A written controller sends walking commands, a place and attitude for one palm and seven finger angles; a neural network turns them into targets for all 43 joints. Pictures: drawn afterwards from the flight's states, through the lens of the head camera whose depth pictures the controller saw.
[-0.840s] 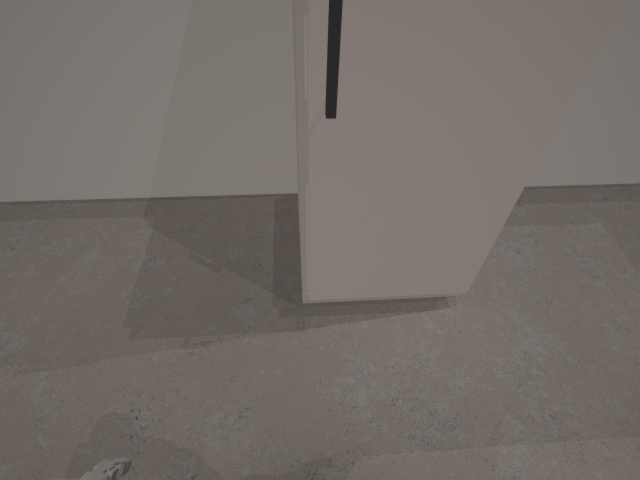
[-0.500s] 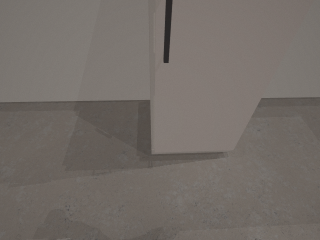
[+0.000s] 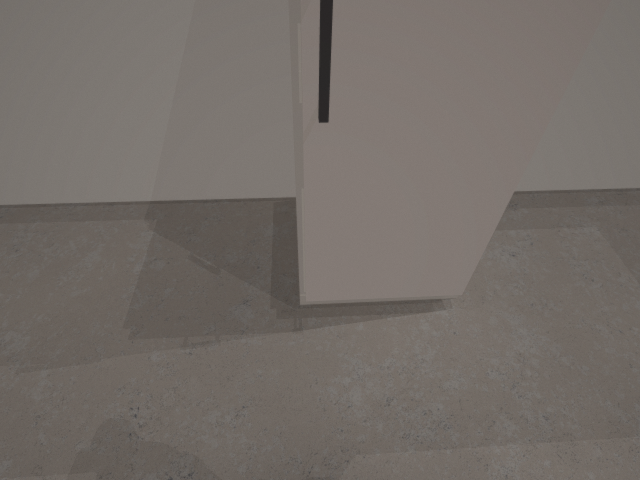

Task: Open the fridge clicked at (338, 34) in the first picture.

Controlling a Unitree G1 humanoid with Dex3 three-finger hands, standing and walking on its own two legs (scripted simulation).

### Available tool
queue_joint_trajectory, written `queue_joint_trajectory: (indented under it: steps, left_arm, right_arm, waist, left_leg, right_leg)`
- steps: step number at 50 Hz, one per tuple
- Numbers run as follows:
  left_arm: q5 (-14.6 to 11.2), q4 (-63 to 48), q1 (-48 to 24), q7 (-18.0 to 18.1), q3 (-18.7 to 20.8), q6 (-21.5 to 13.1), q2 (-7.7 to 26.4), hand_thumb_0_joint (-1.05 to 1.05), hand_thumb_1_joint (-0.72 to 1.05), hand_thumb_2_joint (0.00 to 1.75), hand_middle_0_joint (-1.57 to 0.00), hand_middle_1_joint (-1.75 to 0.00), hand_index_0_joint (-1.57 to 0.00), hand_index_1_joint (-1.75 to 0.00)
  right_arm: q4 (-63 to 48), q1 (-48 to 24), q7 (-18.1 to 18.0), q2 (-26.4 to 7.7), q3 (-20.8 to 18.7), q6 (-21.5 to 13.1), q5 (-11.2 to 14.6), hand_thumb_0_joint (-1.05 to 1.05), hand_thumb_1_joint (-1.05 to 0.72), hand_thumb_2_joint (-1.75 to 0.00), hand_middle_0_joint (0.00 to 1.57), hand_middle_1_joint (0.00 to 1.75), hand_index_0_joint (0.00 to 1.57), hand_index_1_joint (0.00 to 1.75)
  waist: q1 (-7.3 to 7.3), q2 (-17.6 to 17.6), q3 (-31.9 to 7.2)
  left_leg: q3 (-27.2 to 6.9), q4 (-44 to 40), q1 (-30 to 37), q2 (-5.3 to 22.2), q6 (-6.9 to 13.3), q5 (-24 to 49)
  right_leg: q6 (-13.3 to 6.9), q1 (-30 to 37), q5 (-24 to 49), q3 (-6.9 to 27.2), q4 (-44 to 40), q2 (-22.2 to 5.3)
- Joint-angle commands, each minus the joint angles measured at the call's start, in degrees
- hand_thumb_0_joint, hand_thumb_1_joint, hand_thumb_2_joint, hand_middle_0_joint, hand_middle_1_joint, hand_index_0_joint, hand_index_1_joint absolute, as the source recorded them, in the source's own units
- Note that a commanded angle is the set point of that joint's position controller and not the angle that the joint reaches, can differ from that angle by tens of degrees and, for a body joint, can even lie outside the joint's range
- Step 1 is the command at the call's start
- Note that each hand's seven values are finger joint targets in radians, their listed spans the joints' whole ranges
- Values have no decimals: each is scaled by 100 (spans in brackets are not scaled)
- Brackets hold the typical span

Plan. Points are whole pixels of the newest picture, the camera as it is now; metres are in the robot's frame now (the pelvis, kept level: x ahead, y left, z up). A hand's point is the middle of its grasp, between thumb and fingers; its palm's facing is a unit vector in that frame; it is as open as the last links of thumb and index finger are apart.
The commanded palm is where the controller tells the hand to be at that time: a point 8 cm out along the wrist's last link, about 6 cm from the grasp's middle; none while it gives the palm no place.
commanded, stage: look at it before walking up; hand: left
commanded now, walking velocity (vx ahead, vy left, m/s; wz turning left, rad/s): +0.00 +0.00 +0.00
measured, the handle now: (324, 45) +0.78 +0.04 +0.20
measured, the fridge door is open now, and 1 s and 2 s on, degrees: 0 0 0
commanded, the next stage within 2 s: turn to face it in 0.60 s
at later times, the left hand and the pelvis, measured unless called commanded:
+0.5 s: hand out of the picture +0.07 +0.24 -0.16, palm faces -0.02 -0.95 -0.32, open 7.4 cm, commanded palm none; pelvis +0.00 +0.00 +0.00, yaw +0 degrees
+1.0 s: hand out of the picture +0.06 +0.22 -0.17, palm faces +0.02 -0.96 -0.29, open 7.4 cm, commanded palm none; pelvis +0.01 -0.01 +0.00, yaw +1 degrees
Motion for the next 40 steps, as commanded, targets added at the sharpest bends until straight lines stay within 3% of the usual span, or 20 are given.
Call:
queue_joint_trajectory:
  steps: [1, 15, 40]
  left_arm:
    - [25, -328, -249, 94, 213, -138, 1143, 0, 90, 90, -20, -30, -20, -30]
    - [28, -323, -261, 99, 230, -163, 1139, 0, 90, 90, -20, -30, -20, -30]
    - [24, -333, -163, 113, 246, -119, 1071, 0, 90, 90, -20, -30, -20, -30]
  right_arm:
    - [-350, -307, -69, -1163, -214, -155, -9, 0, -90, -90, 20, 30, 20, 30]
    - [-339, -264, -82, -1159, -219, -179, -5, 0, -90, -90, 20, 30, 20, 30]
    - [-383, -273, -80, -1057, -185, -127, -4, 0, -90, -90, 20, 30, 20, 30]
  waist:
    - [19, 0, -198]
    - [6, 2, -401]
    - [33, 36, -355]
  left_leg:
    - [-592, -497, -113, 660, 123, 502]
    - [-559, -449, 43, 700, 108, 921]
    - [-595, -369, -14, 689, 90, 1243]
  right_leg:
    - [-210, -31, 405, 518, -419, -600]
    - [-219, 98, 885, 508, -374, -610]
    - [-169, 215, 1106, 340, -286, -661]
